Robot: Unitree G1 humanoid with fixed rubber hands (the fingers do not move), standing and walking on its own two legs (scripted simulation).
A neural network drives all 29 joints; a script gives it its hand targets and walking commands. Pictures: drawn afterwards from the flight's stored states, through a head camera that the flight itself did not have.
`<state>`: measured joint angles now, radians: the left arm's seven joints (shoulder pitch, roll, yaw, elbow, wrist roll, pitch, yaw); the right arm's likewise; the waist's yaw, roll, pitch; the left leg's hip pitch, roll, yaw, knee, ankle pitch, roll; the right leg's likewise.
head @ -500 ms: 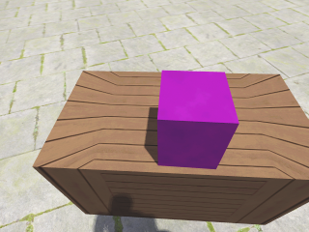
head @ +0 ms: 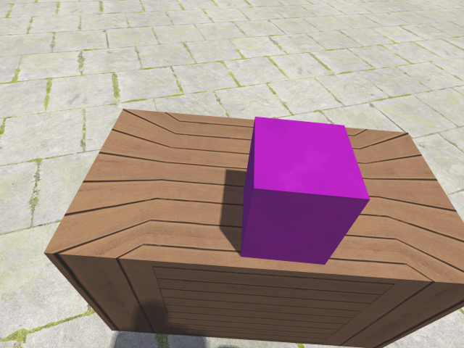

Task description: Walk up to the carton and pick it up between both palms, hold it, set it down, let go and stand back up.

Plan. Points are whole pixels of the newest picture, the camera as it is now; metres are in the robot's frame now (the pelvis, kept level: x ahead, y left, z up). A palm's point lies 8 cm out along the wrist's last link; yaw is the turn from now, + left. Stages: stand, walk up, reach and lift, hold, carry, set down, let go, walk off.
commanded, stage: walk up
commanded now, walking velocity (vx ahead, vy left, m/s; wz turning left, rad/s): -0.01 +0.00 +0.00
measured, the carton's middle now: (291, 192) +0.47 -0.11 -0.02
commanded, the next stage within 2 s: none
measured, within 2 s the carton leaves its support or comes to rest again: neither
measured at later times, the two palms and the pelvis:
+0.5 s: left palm out of the picture -0.06 +0.24 -0.14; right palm out of the picture +0.05 -0.23 -0.13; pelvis +0.00 +0.02 +0.00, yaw +1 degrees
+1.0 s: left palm out of the picture +0.02 +0.31 -0.15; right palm out of the picture +0.01 -0.17 -0.14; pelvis +0.02 +0.06 +0.00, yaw -1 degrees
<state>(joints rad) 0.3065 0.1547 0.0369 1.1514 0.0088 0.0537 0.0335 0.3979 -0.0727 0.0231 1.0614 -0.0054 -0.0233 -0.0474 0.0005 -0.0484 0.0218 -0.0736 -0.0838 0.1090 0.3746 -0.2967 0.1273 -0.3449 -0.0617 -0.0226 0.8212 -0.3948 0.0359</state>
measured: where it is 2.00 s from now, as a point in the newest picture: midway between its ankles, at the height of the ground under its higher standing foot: outside the picture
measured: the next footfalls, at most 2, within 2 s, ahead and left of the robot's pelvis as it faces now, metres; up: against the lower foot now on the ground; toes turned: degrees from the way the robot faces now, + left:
right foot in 0.20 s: +0.03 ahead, -0.13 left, +0.00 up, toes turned -7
left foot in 0.56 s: +0.05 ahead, +0.20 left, +0.00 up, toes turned +3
